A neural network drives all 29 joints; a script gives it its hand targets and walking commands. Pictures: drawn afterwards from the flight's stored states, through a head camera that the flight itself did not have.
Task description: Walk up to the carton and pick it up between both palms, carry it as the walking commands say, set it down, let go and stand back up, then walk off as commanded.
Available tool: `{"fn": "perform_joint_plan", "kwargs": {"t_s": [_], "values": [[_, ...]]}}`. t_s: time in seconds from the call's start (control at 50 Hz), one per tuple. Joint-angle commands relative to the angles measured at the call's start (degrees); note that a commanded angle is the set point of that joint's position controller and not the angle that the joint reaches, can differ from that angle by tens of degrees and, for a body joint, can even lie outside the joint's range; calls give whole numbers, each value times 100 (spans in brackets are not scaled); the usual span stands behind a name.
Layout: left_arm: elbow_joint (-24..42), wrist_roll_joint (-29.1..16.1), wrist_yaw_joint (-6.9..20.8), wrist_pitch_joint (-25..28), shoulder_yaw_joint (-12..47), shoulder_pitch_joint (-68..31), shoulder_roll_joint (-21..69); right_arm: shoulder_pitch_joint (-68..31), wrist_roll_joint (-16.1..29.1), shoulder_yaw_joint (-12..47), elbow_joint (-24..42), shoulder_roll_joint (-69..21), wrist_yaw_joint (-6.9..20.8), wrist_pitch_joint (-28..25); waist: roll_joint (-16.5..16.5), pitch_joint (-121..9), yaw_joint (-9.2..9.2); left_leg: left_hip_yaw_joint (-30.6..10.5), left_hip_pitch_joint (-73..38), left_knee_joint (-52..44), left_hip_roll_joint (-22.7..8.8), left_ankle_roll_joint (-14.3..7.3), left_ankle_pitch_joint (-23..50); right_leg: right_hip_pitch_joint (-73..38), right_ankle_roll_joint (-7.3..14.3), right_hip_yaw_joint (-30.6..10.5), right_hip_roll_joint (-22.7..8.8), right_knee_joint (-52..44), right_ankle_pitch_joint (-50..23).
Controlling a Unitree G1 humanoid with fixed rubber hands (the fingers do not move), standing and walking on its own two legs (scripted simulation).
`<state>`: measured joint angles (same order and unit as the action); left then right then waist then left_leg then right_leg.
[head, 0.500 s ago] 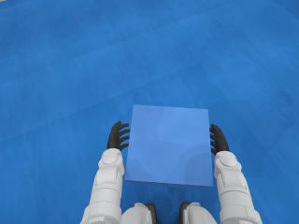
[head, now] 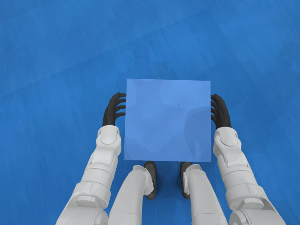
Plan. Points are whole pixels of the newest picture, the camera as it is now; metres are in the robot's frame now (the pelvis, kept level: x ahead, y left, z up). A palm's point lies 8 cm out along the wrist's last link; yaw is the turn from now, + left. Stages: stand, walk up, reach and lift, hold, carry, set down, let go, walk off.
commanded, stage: set down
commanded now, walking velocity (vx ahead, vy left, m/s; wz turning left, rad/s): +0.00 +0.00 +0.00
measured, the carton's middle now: (164, 121) +0.37 +0.00 -0.19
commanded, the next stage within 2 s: none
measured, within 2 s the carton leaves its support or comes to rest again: neither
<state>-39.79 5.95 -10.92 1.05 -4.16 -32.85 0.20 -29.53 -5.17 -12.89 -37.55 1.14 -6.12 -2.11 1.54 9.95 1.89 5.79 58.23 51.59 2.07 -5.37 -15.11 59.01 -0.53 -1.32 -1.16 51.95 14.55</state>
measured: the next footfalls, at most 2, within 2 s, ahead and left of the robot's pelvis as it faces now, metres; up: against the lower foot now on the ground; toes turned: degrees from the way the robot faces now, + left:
none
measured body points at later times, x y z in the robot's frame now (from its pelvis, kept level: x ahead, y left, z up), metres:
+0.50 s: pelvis +0.00 +0.00 -0.05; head +0.31 -0.01 +0.27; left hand +0.42 +0.15 -0.21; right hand +0.41 -0.15 -0.23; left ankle +0.09 +0.07 -0.67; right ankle +0.09 -0.14 -0.67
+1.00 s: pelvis -0.03 -0.01 -0.14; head +0.31 -0.01 +0.15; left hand +0.46 +0.15 -0.30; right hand +0.44 -0.15 -0.32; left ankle +0.09 +0.07 -0.67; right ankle +0.09 -0.14 -0.67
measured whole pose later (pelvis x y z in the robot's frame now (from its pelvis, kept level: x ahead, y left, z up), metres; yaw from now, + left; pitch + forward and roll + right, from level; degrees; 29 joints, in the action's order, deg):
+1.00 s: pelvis -0.03 -0.01 -0.14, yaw +2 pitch +34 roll +0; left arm -44.2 -5.1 -11.5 -3.6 -1.5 -61.5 -10.5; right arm -54.7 5.7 -12.1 -39.8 7.8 -11.5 1.3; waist 1.5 16.4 1.0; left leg 5.6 96.7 85.5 1.9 -5.3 -23.2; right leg 97.0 -0.5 -1.3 -1.2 86.3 23.6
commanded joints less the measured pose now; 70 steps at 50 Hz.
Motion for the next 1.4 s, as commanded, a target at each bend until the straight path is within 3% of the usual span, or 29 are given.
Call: {"fn": "perform_joint_plan", "kwargs": {"t_s": [0.0,0.06,0.16,0.18,0.2,0.24,0.3,0.36,0.4,0.42,0.44,0.5,0.52,0.54,0.56,0.6,0.68,0.78,0.84,0.88,0.96,0.98,1.0,1.1,1.2,1.26,1.28,1.3,1.38], "values": [[200,-858,135,298,954,-2935,1133,-2849,219,828,-34,-414,-274,-397,-316,-4103,-1017,-1718,-1991,-25,261,357,-1145,-980,351,-107,646,193,747],[-136,-830,201,370,749,-3025,1068,-3079,206,853,-46,-531,-356,-411,-415,-4202,-922,-1561,-1639,257,321,325,-810,-860,334,-129,663,298,688],[211,-1105,102,534,1042,-3128,1077,-3063,458,1167,310,-600,-492,-581,-316,-5513,-1004,-1601,-1968,736,331,457,668,-505,291,-31,750,779,-284],[198,-1114,86,549,1058,-3104,1092,-3226,584,1350,492,-719,-489,-581,-414,-5744,-819,-1591,-1928,867,332,449,953,-467,270,-79,758,872,-468],[428,-1242,59,549,1190,-3253,1102,-3275,599,1373,733,-661,-522,-605,-420,-6157,-960,-1613,-2164,960,366,450,1169,-529,251,-36,796,959,-612],[667,-1298,16,521,1252,-3220,1040,-3410,773,1504,1134,-629,-531,-588,-448,-6960,-825,-1665,-2395,1213,381,458,1930,-456,212,-6,840,1201,-1039],[932,-1405,-30,462,1476,-3182,1042,-3191,830,1484,1155,-571,-582,-529,-344,-7443,-1078,-1747,-2634,1482,374,496,2583,-158,169,37,872,1413,-1370],[1221,-1506,-82,336,1639,-3265,1084,-3312,987,1506,1314,-474,-564,-441,-127,-7789,-1111,-1841,-2763,1655,365,558,2732,206,185,114,874,1627,-1281],[1127,-1468,-84,252,1502,-3302,1031,-3352,984,1428,1107,-478,-557,-352,-230,-7590,-1065,-1807,-2424,1777,405,565,2579,381,192,97,878,1724,-1195],[1365,-1532,-78,243,1585,-3470,1016,-3348,953,1403,1214,-447,-572,-338,-177,-7869,-1173,-1780,-2493,1849,445,550,2536,312,193,108,908,1759,-1199],[1300,-1510,-86,204,1533,-3440,951,-3545,1008,1465,1361,-451,-566,-322,-240,-7786,-1056,-1777,-2317,1889,419,529,2513,345,185,73,880,1804,-1212],[895,-1452,-42,132,1430,-3517,889,-3696,921,1322,1185,-458,-538,-259,-359,-7407,-1089,-1744,-1703,1942,433,526,1968,521,167,95,898,1936,-974],[548,-1355,-21,84,1288,-3495,875,-3689,960,1255,770,-430,-499,-212,-197,-6944,-968,-1693,-1462,1957,424,545,1711,817,203,69,846,1951,-727],[607,-1359,-16,113,1322,-3463,897,-3474,837,1237,663,-555,-530,-206,-290,-6897,-1061,-1650,-1214,2007,443,550,1594,664,200,62,856,1992,-816],[528,-1338,11,98,1236,-3634,808,-3659,894,1273,623,-597,-504,-180,-260,-6804,-937,-1647,-967,2065,444,531,1505,807,198,37,839,2069,-783],[613,-1423,28,123,1342,-3952,931,-3770,820,1110,647,-575,-506,-217,-291,-6893,-1159,-1663,-951,2156,436,535,1450,957,201,61,868,2183,-753],[23,-1335,86,-17,1105,-4100,920,-4040,733,1064,206,-535,-508,-121,-271,-6469,-1012,-1521,-217,2342,468,550,725,1285,219,127,830,2405,-257],[605,-1656,-48,-89,1352,-4996,896,-4910,1045,1226,848,-394,-544,-71,-174,-7571,-1118,-1554,-634,2763,483,521,682,1321,202,226,870,2875,-166],[775,-1758,-93,-227,1393,-5293,769,-5403,1248,1384,1177,-313,-574,63,-187,-8104,-952,-1495,-741,2992,479,531,776,1247,176,274,871,3151,-186],[1010,-1876,-167,-303,1496,-5669,708,-5611,1274,1329,1189,-297,-602,171,-175,-8161,-1134,-1549,-775,3119,489,498,493,1310,189,318,872,3295,-38],[834,-1913,-187,-507,1438,-6185,612,-5928,1296,1261,911,-216,-639,385,-84,-8153,-1156,-1414,-551,3362,480,470,-111,1293,233,344,811,3479,399],[755,-1911,-190,-538,1430,-6197,526,-6033,1366,1338,869,-263,-621,429,-91,-8096,-1069,-1468,-610,3388,464,433,-25,1456,228,368,819,3577,323],[890,-1970,-190,-547,1486,-6363,579,-6270,1438,1416,1163,-228,-635,422,-120,-8435,-1092,-1408,-554,3505,454,436,64,1262,234,348,805,3622,214],[101,-2032,1,-672,1454,-6621,653,-6643,1277,1350,659,-326,-633,547,-383,-8385,-1194,-1271,-72,3878,484,417,203,1294,211,339,803,3812,151],[114,-2015,173,-718,1601,-7224,746,-7164,1406,1535,841,-748,-503,626,-362,-9173,-1001,-1202,-342,4292,474,429,781,1218,170,316,849,4223,-332],[147,-2142,257,-807,1850,-7638,1010,-7511,1470,1618,987,-894,-438,683,-276,-9646,-1135,-1216,-561,4475,480,451,916,1114,176,396,859,4453,-517],[51,-2151,300,-813,1833,-7698,1145,-7406,1412,1546,550,-969,-395,727,-310,-9302,-1248,-1187,-388,4535,490,481,870,1334,176,445,830,4476,-448],[248,-2118,326,-811,1845,-7811,1276,-7559,1476,1668,786,-1219,-346,727,-274,-9509,-1090,-1195,-589,4610,512,468,1082,1346,144,404,858,4541,-507],[141,-2158,442,-870,2010,-8156,1773,-8445,1564,1782,1148,-1340,-152,707,-205,-9400,-1065,-1347,-579,4771,486,494,1106,1801,130,457,828,4833,-408]]}}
